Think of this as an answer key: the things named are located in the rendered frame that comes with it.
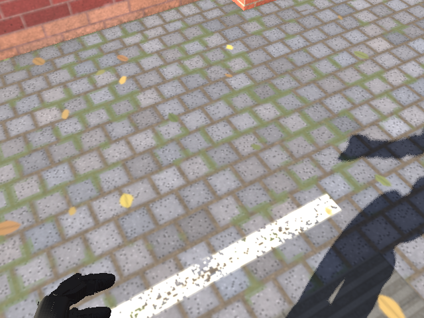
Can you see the left robot hand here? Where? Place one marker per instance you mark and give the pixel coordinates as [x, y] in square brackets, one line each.
[71, 291]

